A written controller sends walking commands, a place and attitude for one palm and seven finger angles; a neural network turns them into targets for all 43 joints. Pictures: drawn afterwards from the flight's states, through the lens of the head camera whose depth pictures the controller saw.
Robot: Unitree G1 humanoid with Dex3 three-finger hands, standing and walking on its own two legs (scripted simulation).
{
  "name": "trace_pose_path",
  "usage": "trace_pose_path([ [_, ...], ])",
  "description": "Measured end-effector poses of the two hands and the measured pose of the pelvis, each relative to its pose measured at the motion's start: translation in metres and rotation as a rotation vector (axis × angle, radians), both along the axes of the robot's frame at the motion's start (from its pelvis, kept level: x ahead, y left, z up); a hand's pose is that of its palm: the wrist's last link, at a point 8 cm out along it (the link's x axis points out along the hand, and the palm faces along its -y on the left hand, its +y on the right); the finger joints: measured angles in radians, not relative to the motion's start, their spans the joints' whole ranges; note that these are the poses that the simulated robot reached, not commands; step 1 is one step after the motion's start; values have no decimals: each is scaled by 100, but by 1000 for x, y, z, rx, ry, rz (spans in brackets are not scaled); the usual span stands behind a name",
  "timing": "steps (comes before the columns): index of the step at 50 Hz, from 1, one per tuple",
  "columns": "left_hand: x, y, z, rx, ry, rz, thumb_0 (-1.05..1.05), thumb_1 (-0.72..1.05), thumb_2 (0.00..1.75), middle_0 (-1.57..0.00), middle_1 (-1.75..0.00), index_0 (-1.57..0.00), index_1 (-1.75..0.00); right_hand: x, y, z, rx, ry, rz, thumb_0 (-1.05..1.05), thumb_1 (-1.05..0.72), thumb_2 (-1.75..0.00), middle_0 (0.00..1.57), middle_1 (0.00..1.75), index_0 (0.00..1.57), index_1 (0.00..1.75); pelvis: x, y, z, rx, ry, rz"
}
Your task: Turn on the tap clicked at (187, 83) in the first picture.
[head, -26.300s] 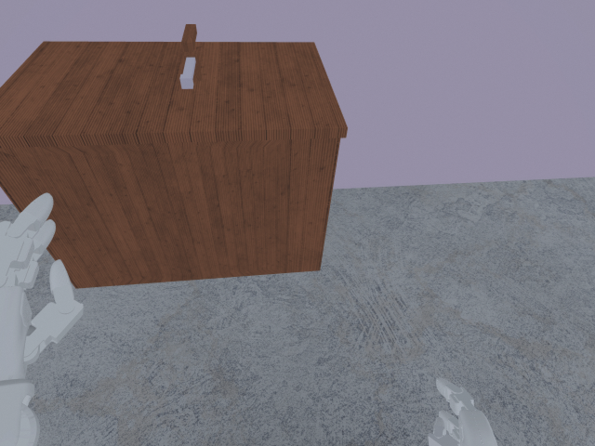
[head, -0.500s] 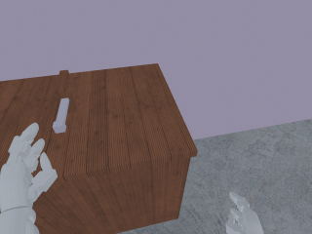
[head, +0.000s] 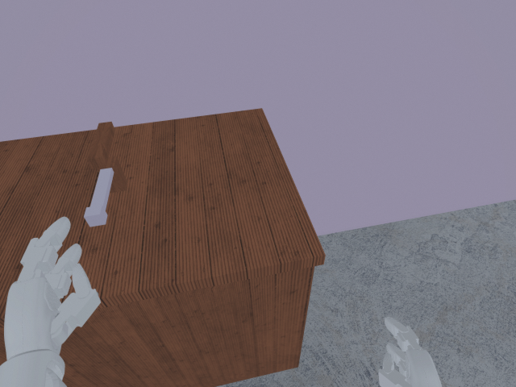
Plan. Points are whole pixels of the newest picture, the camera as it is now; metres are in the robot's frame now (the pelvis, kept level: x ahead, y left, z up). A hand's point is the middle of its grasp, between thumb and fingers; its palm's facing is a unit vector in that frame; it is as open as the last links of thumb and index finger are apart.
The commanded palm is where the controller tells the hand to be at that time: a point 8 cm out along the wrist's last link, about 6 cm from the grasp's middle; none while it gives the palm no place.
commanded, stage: turn the palm inward beside the body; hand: left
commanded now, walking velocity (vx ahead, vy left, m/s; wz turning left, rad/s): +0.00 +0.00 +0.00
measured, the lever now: (96, 216) +0.37 +0.35 +0.06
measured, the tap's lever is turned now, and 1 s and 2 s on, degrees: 0 0 0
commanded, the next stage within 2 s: reach beside the lever's end, fingers flat in 0.20 s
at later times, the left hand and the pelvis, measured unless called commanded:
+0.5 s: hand (93, 290) +0.19 +0.24 +0.13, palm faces +0.51 -0.85 -0.15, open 7.4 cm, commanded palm +0.16 +0.28 +0.14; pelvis +0.00 -0.01 +0.00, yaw +0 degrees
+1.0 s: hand (87, 259) +0.25 +0.28 +0.11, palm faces +0.52 -0.84 -0.13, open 7.5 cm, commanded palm +0.21 +0.33 +0.11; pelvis +0.00 +0.01 +0.00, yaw -1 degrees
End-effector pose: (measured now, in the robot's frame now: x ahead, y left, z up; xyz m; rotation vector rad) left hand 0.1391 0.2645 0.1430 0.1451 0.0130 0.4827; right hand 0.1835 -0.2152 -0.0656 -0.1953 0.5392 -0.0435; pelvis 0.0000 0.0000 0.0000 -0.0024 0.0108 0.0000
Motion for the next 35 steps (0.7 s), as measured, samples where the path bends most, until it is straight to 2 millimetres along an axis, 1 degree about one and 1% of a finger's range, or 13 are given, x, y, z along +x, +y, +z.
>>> trace_pose_path([
  [5,6,-2,-3,-1,15,11,1,90,90,-20,-30,-20,-30,6,-4,1,-4,3,-1,1,-90,-90,20,30,21,30,6,-2,1,4,6,-1],
  [9,8,-3,2,14,-15,19,1,90,90,-20,-30,-20,-30,8,-7,0,-8,8,0,1,-91,-90,20,30,21,30,9,-4,0,5,10,-1],
  [13,10,-5,5,15,-32,13,1,90,90,-20,-30,-20,-30,8,-10,-1,-8,14,-7,1,-91,-90,20,30,21,30,10,-5,1,6,8,-1],
  [18,10,-7,1,2,-4,4,1,90,90,-20,-30,-20,-30,6,-13,-1,-6,21,-22,1,-91,-90,20,30,21,30,10,-7,2,8,2,-3],
  [22,9,0,-5,2,16,28,1,90,90,-20,-30,-20,-30,1,-15,-2,-9,34,-29,1,-91,-90,20,30,21,30,7,-9,2,8,-1,-2],
  [27,11,15,-10,7,6,73,1,90,90,-20,-30,-20,-30,-6,-18,-5,-19,54,-35,1,-91,-90,20,30,21,30,1,-11,2,4,0,2],
  [31,19,23,-10,6,-17,80,1,90,90,-20,-30,-20,-30,-12,-20,-8,-26,69,-42,1,-91,-90,20,30,21,30,-4,-10,2,0,1,6],
  [35,35,29,-13,-8,-13,58,1,90,90,-20,-30,-20,-30,-18,-21,-11,-28,88,-62,1,-91,-90,20,30,21,30,-7,-8,2,-2,7,4],
])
